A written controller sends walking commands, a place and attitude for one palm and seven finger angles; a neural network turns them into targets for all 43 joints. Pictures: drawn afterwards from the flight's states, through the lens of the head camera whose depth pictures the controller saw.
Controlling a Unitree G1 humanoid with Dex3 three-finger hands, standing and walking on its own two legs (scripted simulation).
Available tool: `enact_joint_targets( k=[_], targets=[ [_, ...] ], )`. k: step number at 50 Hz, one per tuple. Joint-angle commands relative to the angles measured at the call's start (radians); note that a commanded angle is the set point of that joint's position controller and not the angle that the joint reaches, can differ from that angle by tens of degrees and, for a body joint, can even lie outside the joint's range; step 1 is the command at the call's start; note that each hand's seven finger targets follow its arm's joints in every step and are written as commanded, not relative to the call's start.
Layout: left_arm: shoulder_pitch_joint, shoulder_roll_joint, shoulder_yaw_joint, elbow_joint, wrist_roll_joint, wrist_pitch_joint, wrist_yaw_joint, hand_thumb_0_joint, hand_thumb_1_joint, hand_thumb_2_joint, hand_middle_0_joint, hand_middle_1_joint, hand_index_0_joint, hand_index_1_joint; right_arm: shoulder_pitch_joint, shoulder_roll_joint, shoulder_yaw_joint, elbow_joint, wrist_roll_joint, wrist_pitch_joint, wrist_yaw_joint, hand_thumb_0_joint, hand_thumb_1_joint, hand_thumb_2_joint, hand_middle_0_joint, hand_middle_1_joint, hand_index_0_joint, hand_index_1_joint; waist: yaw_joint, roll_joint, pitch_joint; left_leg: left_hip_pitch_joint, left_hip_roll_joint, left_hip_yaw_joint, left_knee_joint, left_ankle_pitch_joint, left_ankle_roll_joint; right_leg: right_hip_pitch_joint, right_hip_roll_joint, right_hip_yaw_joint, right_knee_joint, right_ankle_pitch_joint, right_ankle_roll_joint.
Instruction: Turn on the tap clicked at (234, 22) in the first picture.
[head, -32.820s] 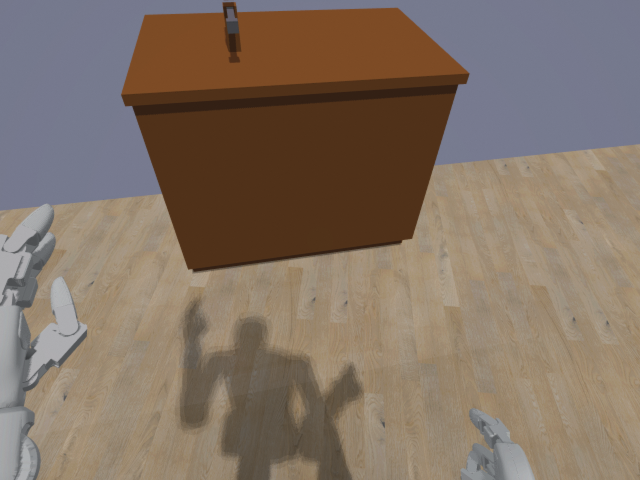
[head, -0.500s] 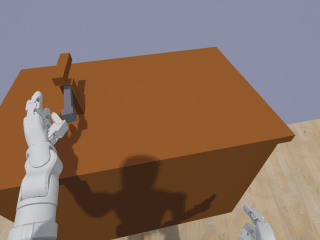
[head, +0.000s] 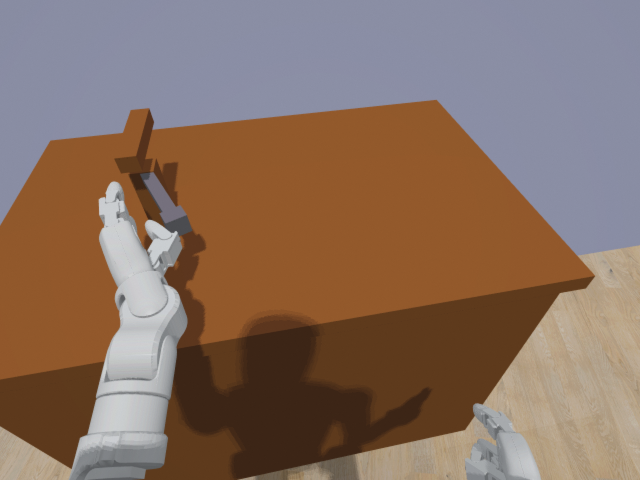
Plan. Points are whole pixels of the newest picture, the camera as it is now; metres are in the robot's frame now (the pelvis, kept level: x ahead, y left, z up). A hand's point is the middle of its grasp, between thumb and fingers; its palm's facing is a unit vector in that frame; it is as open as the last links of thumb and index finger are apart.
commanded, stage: push the lever round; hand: left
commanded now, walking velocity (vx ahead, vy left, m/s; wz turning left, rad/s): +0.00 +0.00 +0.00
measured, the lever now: (176, 222) +0.39 +0.22 +0.14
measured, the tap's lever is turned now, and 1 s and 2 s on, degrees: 24 51 75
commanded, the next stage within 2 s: lift the hand up off the lever in 1.84 s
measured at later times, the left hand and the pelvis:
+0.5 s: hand (197, 232) +0.37 +0.19 +0.14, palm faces +0.69 -0.72 -0.05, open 7.6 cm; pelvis +0.00 -0.01 +0.00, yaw +0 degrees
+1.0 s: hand (233, 211) +0.41 +0.15 +0.14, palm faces +0.74 -0.66 -0.08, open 7.6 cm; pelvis +0.00 -0.02 -0.01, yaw +1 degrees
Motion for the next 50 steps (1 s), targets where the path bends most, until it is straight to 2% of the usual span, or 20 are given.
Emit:
enact_joint_targets(
  k=[1,3,4,6,9,11,14,21,24,27,29,33,34,37,39,42,44,45,49,50],
  targets=[
    [-0.395,0.108,-0.012,-0.222,0.035,-0.065,0.029,0.0,0.9,0.9,-0.15,-0.15,-0.15,-0.15,-0.142,-0.113,-0.048,-0.149,-0.002,-0.036,-0.008,0.0,-0.9,-0.9,0.2,0.3,0.2,0.3,-0.014,-0.038,-0.233,0.129,0.0,-0.02,-0.047,0.162,0.02,0.005,-0.031,0.068,-0.105,0.191,0.034],
    [-0.438,0.087,-0.036,-0.225,0.042,-0.062,0.042,0.0,0.9,0.9,-0.15,-0.15,-0.15,-0.15,-0.146,-0.111,-0.049,-0.146,-0.002,-0.033,-0.005,0.0,-0.9,-0.9,0.2,0.3,0.2,0.3,-0.019,-0.02,-0.229,0.131,0.0,-0.018,-0.048,0.161,0.017,0.0,-0.032,0.069,-0.105,0.19,0.032],
    [-0.42,0.109,0.002,-0.226,0.046,-0.061,0.055,0.0,0.9,0.9,-0.15,-0.15,-0.15,-0.15,-0.141,-0.111,-0.053,-0.142,-0.006,-0.03,-0.005,0.0,-0.9,-0.9,0.2,0.3,0.2,0.3,-0.007,-0.022,-0.24,0.134,0.0,-0.023,-0.053,0.169,0.016,0.01,-0.028,0.065,-0.103,0.191,0.03],
    [-0.414,0.066,-0.038,-0.235,0.049,-0.061,0.065,0.0,0.9,0.9,-0.15,-0.15,-0.15,-0.15,-0.143,-0.107,-0.055,-0.148,-0.007,-0.028,0.001,0.0,-0.9,-0.9,0.2,0.3,0.2,0.3,-0.01,-0.034,-0.26,0.138,-0.001,-0.017,-0.041,0.196,0.017,0.022,-0.033,0.067,-0.096,0.228,0.032],
    [-0.4,0.1,0.007,-0.211,0.054,-0.049,0.087,0.0,0.9,0.9,-0.15,-0.15,-0.15,-0.15,-0.147,-0.109,-0.058,-0.138,-0.011,-0.017,0.002,0.0,-0.9,-0.9,0.2,0.3,0.2,0.3,-0.003,-0.043,-0.244,0.119,0.0,-0.014,-0.042,0.194,0.017,0.028,-0.035,0.068,-0.102,0.234,0.034],
    [-0.425,0.061,-0.03,-0.208,0.055,-0.044,0.096,0.0,0.9,0.9,-0.15,-0.15,-0.15,-0.15,-0.154,-0.105,-0.056,-0.142,-0.01,-0.015,0.004,0.0,-0.9,-0.9,0.2,0.3,0.2,0.3,-0.013,-0.053,-0.236,0.115,0.0,-0.007,-0.04,0.18,0.02,0.02,-0.039,0.071,-0.109,0.226,0.038],
    [-0.432,0.099,0.016,-0.195,0.06,-0.038,0.117,0.0,0.9,0.9,-0.15,-0.15,-0.15,-0.15,-0.154,-0.107,-0.06,-0.13,-0.015,-0.01,0.001,0.0,-0.9,-0.9,0.2,0.3,0.2,0.3,-0.005,-0.053,-0.248,0.107,-0.003,-0.006,-0.04,0.181,0.02,0.035,-0.041,0.076,-0.113,0.234,0.038],
    [-0.518,0.012,-0.067,-0.171,0.073,-0.047,0.149,0.0,0.9,0.9,-0.15,-0.15,-0.15,-0.15,-0.163,-0.095,-0.062,-0.121,-0.016,-0.018,0.009,0.0,-0.9,-0.9,0.2,0.3,0.2,0.3,-0.024,-0.033,-0.235,0.107,-0.004,-0.004,-0.032,0.149,0.021,-0.003,-0.045,0.078,-0.119,0.191,0.039],
    [-0.521,0.068,0.007,-0.134,0.075,-0.048,0.173,0.0,0.9,0.9,-0.15,-0.15,-0.15,-0.15,-0.157,-0.1,-0.067,-0.107,-0.021,-0.017,0.005,0.0,-0.9,-0.9,0.2,0.3,0.2,0.3,-0.012,-0.055,-0.257,0.087,-0.007,-0.004,-0.035,0.139,0.021,0.019,-0.049,0.087,-0.125,0.193,0.043],
    [-0.582,0.02,-0.043,-0.094,0.08,-0.046,0.184,0.0,0.9,0.9,-0.15,-0.15,-0.15,-0.15,-0.164,-0.094,-0.064,-0.106,-0.019,-0.015,0.009,0.0,-0.9,-0.9,0.2,0.3,0.2,0.3,-0.026,-0.056,-0.238,0.075,-0.007,0.0,-0.033,0.109,0.021,-0.003,-0.055,0.088,-0.133,0.16,0.046],
    [-0.592,0.05,-0.001,-0.066,0.084,-0.047,0.201,0.0,0.9,0.9,-0.15,-0.15,-0.15,-0.15,-0.158,-0.096,-0.068,-0.094,-0.023,-0.013,0.008,0.0,-0.9,-0.9,0.2,0.3,0.2,0.3,-0.023,-0.07,-0.242,0.071,-0.006,-0.004,-0.037,0.107,0.022,0.0,-0.051,0.086,-0.134,0.15,0.044],
    [-0.625,0.003,-0.032,-0.052,0.099,-0.049,0.229,0.0,0.9,0.9,-0.15,-0.15,-0.15,-0.15,-0.156,-0.088,-0.072,-0.099,-0.03,-0.013,0.021,0.0,-0.9,-0.9,0.2,0.3,0.2,0.3,-0.023,-0.036,-0.283,0.077,-0.007,0.007,-0.019,0.148,0.018,0.008,-0.058,0.082,-0.113,0.219,0.045],
    [-0.61,0.027,0.005,-0.03,0.101,-0.047,0.239,0.0,0.9,0.9,-0.15,-0.15,-0.15,-0.15,-0.147,-0.09,-0.075,-0.091,-0.032,-0.009,0.024,0.0,-0.9,-0.9,0.2,0.3,0.2,0.3,-0.014,-0.054,-0.286,0.071,-0.005,-0.002,-0.025,0.153,0.015,0.013,-0.05,0.071,-0.107,0.204,0.039],
    [-0.658,-0.037,-0.052,-0.001,0.108,-0.048,0.257,0.0,0.9,0.9,-0.15,-0.15,-0.15,-0.15,-0.151,-0.086,-0.075,-0.093,-0.034,-0.013,0.035,0.0,-0.9,-0.9,0.2,0.3,0.2,0.3,-0.029,-0.064,-0.266,0.06,-0.004,0.002,-0.015,0.136,0.016,-0.018,-0.053,0.069,-0.107,0.185,0.043],
    [-0.68,-0.003,-0.011,0.034,0.113,-0.047,0.274,0.0,0.9,0.9,-0.15,-0.15,-0.15,-0.15,-0.15,-0.091,-0.078,-0.079,-0.037,-0.012,0.034,0.0,-0.9,-0.9,0.2,0.3,0.2,0.3,-0.03,-0.085,-0.25,0.043,-0.004,-0.001,-0.019,0.101,0.018,-0.033,-0.049,0.07,-0.119,0.134,0.042],
    [-0.764,-0.052,-0.058,0.061,0.127,-0.052,0.294,0.0,0.9,0.9,-0.15,-0.15,-0.15,-0.15,-0.15,-0.084,-0.077,-0.075,-0.039,-0.017,0.042,0.0,-0.9,-0.9,0.2,0.3,0.2,0.3,-0.045,-0.065,-0.258,0.042,-0.003,0.003,-0.01,0.078,0.017,-0.058,-0.051,0.071,-0.113,0.104,0.041],
    [-0.761,-0.023,-0.015,0.092,0.134,-0.047,0.314,0.0,0.9,0.9,-0.15,-0.15,-0.15,-0.15,-0.142,-0.087,-0.083,-0.065,-0.045,-0.016,0.045,0.0,-0.9,-0.9,0.2,0.3,0.2,0.3,-0.032,-0.056,-0.284,0.034,-0.006,0.0,-0.01,0.088,0.014,-0.049,-0.046,0.067,-0.103,0.112,0.036],
    [-0.778,-0.053,-0.036,0.098,0.131,-0.046,0.32,0.0,0.9,0.9,-0.15,-0.15,-0.15,-0.15,-0.139,-0.083,-0.08,-0.072,-0.045,-0.016,0.049,0.0,-0.9,-0.9,0.2,0.3,0.2,0.3,-0.037,-0.076,-0.292,0.026,-0.008,0.001,-0.006,0.093,0.016,-0.045,-0.051,0.067,-0.098,0.125,0.041],
    [-0.807,-0.023,0.015,0.158,0.144,-0.038,0.351,0.0,0.9,0.9,-0.15,-0.15,-0.15,-0.15,-0.121,-0.087,-0.085,-0.058,-0.054,-0.007,0.056,0.0,-0.9,-0.9,0.2,0.3,0.2,0.3,-0.031,-0.076,-0.318,0.01,-0.007,0.0,0.008,0.118,0.013,-0.041,-0.048,0.061,-0.083,0.156,0.039],
    [-0.815,-0.053,-0.008,0.169,0.144,-0.036,0.354,0.0,0.9,0.9,-0.15,-0.15,-0.15,-0.15,-0.122,-0.085,-0.085,-0.065,-0.054,-0.008,0.06,0.0,-0.9,-0.9,0.2,0.3,0.2,0.3,-0.04,-0.081,-0.32,0.007,-0.005,0.003,0.014,0.126,0.014,-0.049,-0.051,0.06,-0.075,0.17,0.043]
  ],
)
